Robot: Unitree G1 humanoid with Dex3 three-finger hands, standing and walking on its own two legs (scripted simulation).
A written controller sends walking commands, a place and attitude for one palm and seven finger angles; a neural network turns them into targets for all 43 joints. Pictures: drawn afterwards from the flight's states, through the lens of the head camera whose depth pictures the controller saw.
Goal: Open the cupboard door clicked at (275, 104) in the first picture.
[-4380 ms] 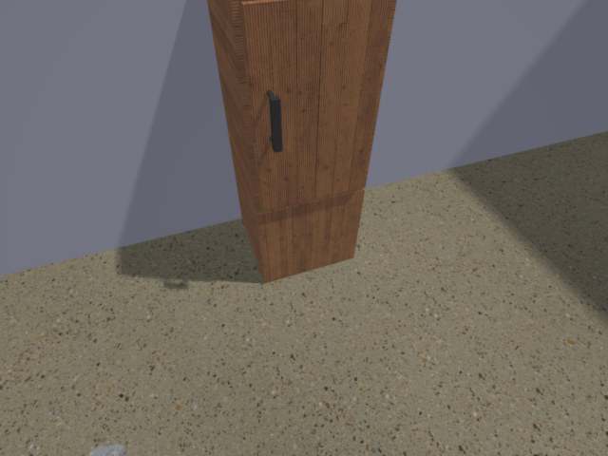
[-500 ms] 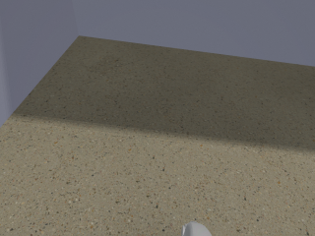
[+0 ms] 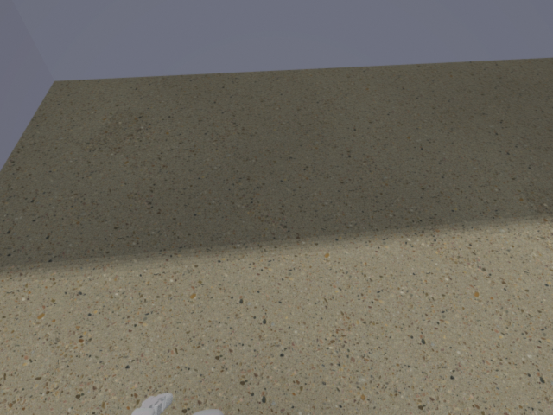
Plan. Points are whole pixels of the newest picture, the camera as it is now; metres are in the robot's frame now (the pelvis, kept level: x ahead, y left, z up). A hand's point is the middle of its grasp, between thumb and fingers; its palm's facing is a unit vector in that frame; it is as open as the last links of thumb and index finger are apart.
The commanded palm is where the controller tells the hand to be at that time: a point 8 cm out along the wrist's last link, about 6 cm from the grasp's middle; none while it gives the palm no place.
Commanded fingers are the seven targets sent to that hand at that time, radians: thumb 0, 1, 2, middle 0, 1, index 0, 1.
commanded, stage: turn to face it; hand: left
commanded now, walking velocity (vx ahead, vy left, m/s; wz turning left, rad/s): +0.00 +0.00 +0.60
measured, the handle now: out of the picture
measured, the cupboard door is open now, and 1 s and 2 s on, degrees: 0 0 0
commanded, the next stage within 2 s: none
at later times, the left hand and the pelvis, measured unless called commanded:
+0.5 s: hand out of the picture +0.02 +0.30 -0.16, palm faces +0.31 -0.92 -0.24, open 7.4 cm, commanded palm none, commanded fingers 0.00 0.90 0.90 -0.20 -0.30 -0.20 -0.30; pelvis +0.02 +0.07 +0.02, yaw +15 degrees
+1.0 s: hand out of the picture -0.01 +0.20 -0.13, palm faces +0.55 -0.78 -0.29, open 7.4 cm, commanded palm none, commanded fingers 0.00 0.90 0.90 -0.20 -0.30 -0.20 -0.30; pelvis +0.02 -0.01 +0.02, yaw +34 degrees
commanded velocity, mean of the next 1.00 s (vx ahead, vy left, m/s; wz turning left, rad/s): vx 0.00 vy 0.00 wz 0.60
